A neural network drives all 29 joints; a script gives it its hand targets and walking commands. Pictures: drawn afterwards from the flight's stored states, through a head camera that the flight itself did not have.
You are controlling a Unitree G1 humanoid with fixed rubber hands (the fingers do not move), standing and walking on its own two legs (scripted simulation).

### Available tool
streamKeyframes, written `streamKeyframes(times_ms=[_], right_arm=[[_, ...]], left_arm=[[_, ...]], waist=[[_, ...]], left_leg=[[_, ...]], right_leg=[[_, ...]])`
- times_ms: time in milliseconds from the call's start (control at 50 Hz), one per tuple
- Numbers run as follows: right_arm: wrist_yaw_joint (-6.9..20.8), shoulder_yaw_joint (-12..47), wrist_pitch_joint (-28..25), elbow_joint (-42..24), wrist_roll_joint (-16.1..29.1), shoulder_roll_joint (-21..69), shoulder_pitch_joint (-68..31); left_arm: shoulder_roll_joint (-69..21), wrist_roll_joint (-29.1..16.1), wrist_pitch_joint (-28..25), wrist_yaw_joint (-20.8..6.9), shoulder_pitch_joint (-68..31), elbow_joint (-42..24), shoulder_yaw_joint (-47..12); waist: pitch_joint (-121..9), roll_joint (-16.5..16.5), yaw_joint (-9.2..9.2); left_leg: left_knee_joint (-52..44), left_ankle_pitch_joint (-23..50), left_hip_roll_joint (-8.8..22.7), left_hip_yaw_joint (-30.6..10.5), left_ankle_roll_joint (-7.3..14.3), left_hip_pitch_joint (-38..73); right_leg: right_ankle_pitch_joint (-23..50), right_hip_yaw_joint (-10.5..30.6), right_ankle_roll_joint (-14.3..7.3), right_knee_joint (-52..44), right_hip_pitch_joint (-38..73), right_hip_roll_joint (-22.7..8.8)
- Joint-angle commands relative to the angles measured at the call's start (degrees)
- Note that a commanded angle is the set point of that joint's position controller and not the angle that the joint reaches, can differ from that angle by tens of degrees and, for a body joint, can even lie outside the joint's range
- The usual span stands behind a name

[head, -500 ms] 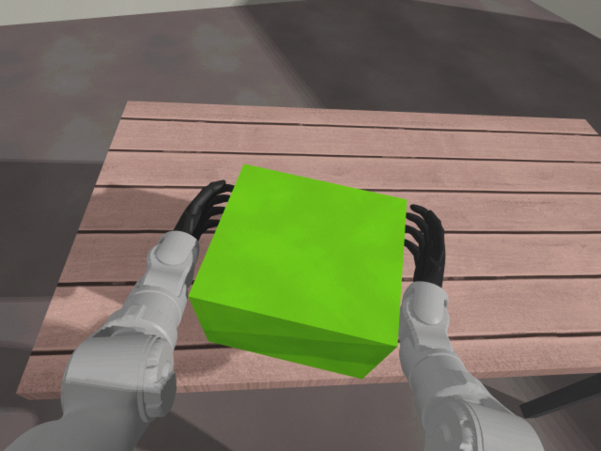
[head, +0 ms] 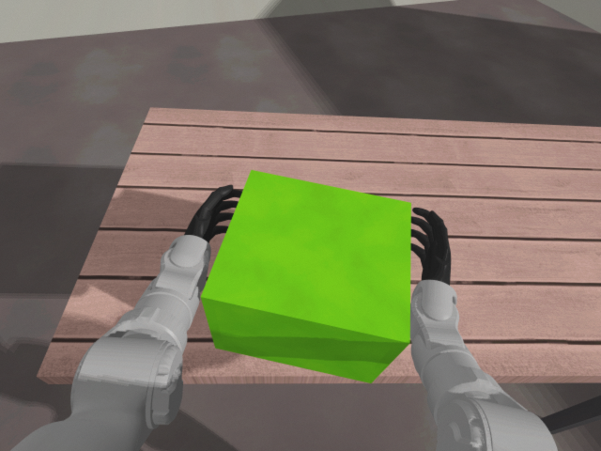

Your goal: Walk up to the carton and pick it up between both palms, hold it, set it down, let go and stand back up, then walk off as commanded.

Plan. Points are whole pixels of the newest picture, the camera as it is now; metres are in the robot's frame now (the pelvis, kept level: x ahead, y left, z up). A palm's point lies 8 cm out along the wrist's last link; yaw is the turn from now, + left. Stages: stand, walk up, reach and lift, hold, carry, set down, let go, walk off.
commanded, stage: reach and lift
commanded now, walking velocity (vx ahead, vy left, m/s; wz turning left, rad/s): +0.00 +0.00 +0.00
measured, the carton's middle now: (311, 276) +0.37 -0.01 +0.01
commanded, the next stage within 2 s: hold in 1.88 s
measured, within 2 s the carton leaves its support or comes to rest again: neither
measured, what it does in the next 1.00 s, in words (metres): stands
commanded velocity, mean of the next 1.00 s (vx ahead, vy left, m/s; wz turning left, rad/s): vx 0.00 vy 0.00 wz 0.00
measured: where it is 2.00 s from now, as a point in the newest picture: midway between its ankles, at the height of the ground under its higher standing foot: outside the picture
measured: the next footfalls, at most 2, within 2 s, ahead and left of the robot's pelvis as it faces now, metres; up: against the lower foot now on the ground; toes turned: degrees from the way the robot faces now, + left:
none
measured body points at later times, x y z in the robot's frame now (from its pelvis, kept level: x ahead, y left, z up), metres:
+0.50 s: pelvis -0.01 +0.00 +0.00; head -0.02 +0.02 +0.45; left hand +0.40 +0.15 +0.10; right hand +0.37 -0.18 +0.12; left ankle -0.01 +0.12 -0.74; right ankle +0.02 -0.16 -0.74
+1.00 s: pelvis -0.01 -0.01 +0.00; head -0.03 +0.00 +0.45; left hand +0.39 +0.15 +0.15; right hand +0.38 -0.19 +0.16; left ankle -0.01 +0.12 -0.74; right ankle +0.02 -0.16 -0.74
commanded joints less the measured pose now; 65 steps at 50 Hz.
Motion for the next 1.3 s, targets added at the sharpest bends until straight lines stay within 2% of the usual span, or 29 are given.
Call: streamKeyframes(times_ms=[0, 40, 100, 220, 320, 380, 420, 460, 500, 560, 580, 600, 640, 680, 780, 820, 880, 940, 1000, 1060, 1120, 1160, 1220, 1280], right_arm=[[7.57, 31.06, 1.19, -13.73, 0.85, 39.77, -35.64], [7.32, 33.11, 2.61, -15.65, 2.99, 40.11, -34.71], [6.99, 34.37, 5.95, -16.19, 5.72, 38.87, -31.92], [7.21, 31.84, 13.18, -16.05, 7.46, 34.23, -32.07], [8.53, 35.87, 15.9, -25.22, 11.07, 35.1, -37.91], [9.49, 39.14, 17.69, -32.29, 13.32, 36.95, -41.27], [10.22, 39.96, 19.79, -34.3, 14.1, 37.28, -41.54], [10.92, 38.65, 21.92, -33.41, 13.58, 36.66, -40.66], [11.42, 35.95, 24.22, -29.98, 12.71, 35.3, -38.09], [12.22, 30.86, 27.22, -25.25, 11.18, 31.98, -35.46], [12.39, 29.45, 27.75, -24.16, 10.95, 30.97, -34.65], [12.52, 28.79, 28.35, -23.57, 10.83, 30.62, -34.51], [12.58, 29.66, 28.78, -24.29, 11.74, 31.16, -34.77], [12.48, 32.72, 29.19, -27.16, 13.52, 32.05, -35.59], [12.35, 43.32, 28.99, -42.16, 19.62, 35.42, -43.26], [12.32, 44.92, 30.12, -44.61, 20.71, 34.6, -42.37], [11.93, 43.93, 33.12, -41.92, 20.44, 32.44, -36.29], [11.3, 40.66, 35.75, -37.32, 19.55, 29.29, -29.91], [10.77, 39.55, 36.88, -36.51, 20.14, 27.5, -30.29], [10.69, 41.13, 36.18, -41.45, 21.82, 28.3, -34.85], [10.96, 43.97, 35.22, -47.61, 23.73, 29.98, -38.2], [11.21, 44.54, 35.19, -49.96, 23.79, 29.75, -38.55], [12.08, 41.29, 36.06, -46.0, 21.35, 27.9, -36.07], [13.03, 37.79, 37.18, -39.47, 18.96, 26.38, -34.47]], left_arm=[[-47.17, -4.21, -7.76, -3.86, -40.01, -23.6, -16.72], [-48.54, -4.83, -7.08, -3.67, -39.34, -26.07, -17.97], [-48.57, -3.58, -4.52, -3.74, -36.05, -28.3, -16.66], [-46.47, 0.84, 4.92, -5.96, -31.65, -29.04, -9.15], [-48.43, -1.81, 9.77, -5.69, -36.04, -38.63, -12.67], [-50.23, -5.27, 10.84, -3.99, -41.74, -46.98, -17.71], [-50.66, -6.88, 12.13, -2.78, -43.8, -50.56, -19.72], [-49.67, -6.79, 14.01, -2.43, -44.12, -50.43, -19.0], [-47.21, -4.94, 16.59, -2.73, -42.02, -48.82, -15.61], [-44.3, -1.52, 21.18, -4.32, -36.29, -43.39, -9.59], [-43.81, -0.81, 22.29, -4.87, -35.19, -42.91, -8.59], [-42.8, 0.2, 23.33, -5.46, -33.8, -42.06, -6.8], [-42.4, 0.28, 24.11, -6.1, -34.09, -44.7, -6.81], [-43.66, -1.18, 24.47, -5.79, -34.87, -49.48, -9.75], [-48.4, -7.54, 24.69, -2.37, -39.74, -64.8, -21.83], [-49.3, -8.67, 26.07, -0.91, -38.6, -68.68, -24.49], [-47.08, -6.86, 29.68, -0.76, -31.3, -67.52, -22.14], [-43.62, -2.56, 34.03, -3.04, -22.65, -63.78, -15.82], [-42.2, 0.03, 37.21, -5.24, -19.65, -63.04, -12.58], [-44.49, -1.42, 37.97, -5.69, -22.61, -67.48, -15.72], [-47.66, -5.09, 36.75, -3.9, -28.59, -75.9, -22.62], [-48.75, -6.85, 36.64, -2.52, -30.05, -78.55, -26.31], [-48.84, -7.14, 37.55, -1.65, -30.07, -76.1, -27.22], [-46.93, -4.62, 39.37, -2.21, -28.34, -69.78, -23.01]], waist=[[-41.25, 7.45, -0.22], [-40.96, 8.07, -0.7], [-35.8, 8.31, -0.78], [-18.83, 5.33, -0.02], [-23.48, 4.8, 0.4], [-31.46, 5.83, 0.57], [-33.14, 6.07, 0.67], [-30.46, 5.44, 0.86], [-24.69, 4.48, 1.39], [-14.48, 2.62, 1.37], [-12.88, 2.97, 0.94], [-11.77, 2.29, 1.42], [-13.24, 2.34, 1.42], [-16.82, 2.98, 1.15], [-34.44, 5.1, 1.58], [-36.32, 5.44, 1.24], [-28.26, 2.91, 1.31], [-19.13, 0.14, 1.27], [-15.44, -0.06, 1.34], [-18.17, 1.13, 1.17], [-26.22, 4.33, 0.15], [-28.38, 5.73, -0.63], [-23.69, 6.4, -1.96], [-16.6, 4.89, -1.52]], left_leg=[[-0.95, 33.47, -4.57, 3.43, -4.19, 13.83], [-0.58, 36.03, -4.75, 3.07, -4.56, 14.83], [-1.07, 37.97, -4.91, 2.74, -4.57, 16.96], [-5.97, 29.18, -4.65, 3.78, -2.98, 17.13], [-6.32, 30.08, -4.65, 3.49, -3.12, 16.99], [-5.45, 30.48, -4.92, 2.98, -3.44, 17.68], [-5.7, 28.21, -4.91, 2.8, -3.22, 17.8], [-7.14, 22.36, -4.85, 3.07, -2.51, 16.27], [-9.4, 16.02, -4.8, 3.51, -1.56, 14.26], [-13.01, 7.35, -4.71, 4.37, -0.35, 10.23], [-13.77, 6.3, -4.6, 4.45, -0.34, 9.25], [-14.08, 5.46, -4.94, 4.71, 0.16, 8.6], [-13.82, 6.94, -5.23, 4.81, 0.2, 9.22], [-12.57, 11.89, -5.22, 4.29, -0.6, 11.61], [-6.43, 27.77, -5.38, 2.34, -2.86, 20.03], [-5.64, 29.82, -4.96, 1.51, -3.58, 21.69], [-7.1, 25.73, -4.95, 1.29, -2.7, 19.57], [-9.54, 20.29, -5.27, 1.9, -1.18, 15.72], [-10.47, 19.06, -5.54, 2.34, -0.58, 14.64], [-9.34, 23.5, -5.27, 1.94, -1.44, 16.31], [-6.19, 31.31, -4.98, 0.98, -3.5, 21.27], [-5.09, 33.06, -4.6, 0.36, -4.56, 23.56], [-6.68, 25.67, -3.61, 0.12, -5.05, 21.66], [-9.98, 15.81, -3.4, 0.83, -3.69, 16.81]], right_leg=[[20.74, -2.41, -2.12, 3.21, 18.42, 4.36], [22.38, -2.35, -2.14, 3.24, 19.18, 4.51], [21.74, -2.03, -2.01, 2.44, 19.58, 4.44], [11.02, -1.78, -1.88, -0.3, 20.57, 4.08], [11.84, -2.01, -1.88, 0.41, 23.14, 4.79], [12.53, -2.13, -1.89, 1.23, 21.95, 5.03], [9.66, -2.2, -1.99, 0.89, 19.57, 4.98], [4.69, -2.16, -2.15, 0.41, 17.63, 4.66], [0.21, -2.0, -2.29, 0.12, 17.5, 4.25], [-3.94, -1.69, -2.27, -0.04, 19.79, 3.73], [-3.8, -1.74, -2.38, 0.15, 20.73, 3.74], [-3.88, -1.74, -2.35, 0.14, 21.84, 3.68], [-1.65, -1.92, -2.16, 0.57, 23.81, 3.72], [2.44, -2.08, -2.12, 1.06, 24.66, 4.09], [12.08, -2.52, -1.47, 2.83, 24.61, 5.47], [12.07, -2.39, -1.54, 2.66, 22.64, 5.79], [9.9, -1.85, -1.51, 1.63, 21.8, 5.66], [8.99, -1.4, -1.25, 1.07, 24.65, 5.23], [9.48, -1.35, -1.02, 1.15, 27.49, 5.03], [11.22, -1.96, -1.07, 2.05, 28.28, 5.65], [13.61, -2.31, -1.17, 2.85, 26.42, 6.3], [13.06, -2.4, -1.36, 2.54, 23.82, 6.51], [6.17, -2.6, -2.01, 1.53, 19.84, 6.22], [0.37, -2.47, -2.38, 0.6, 19.47, 5.52]])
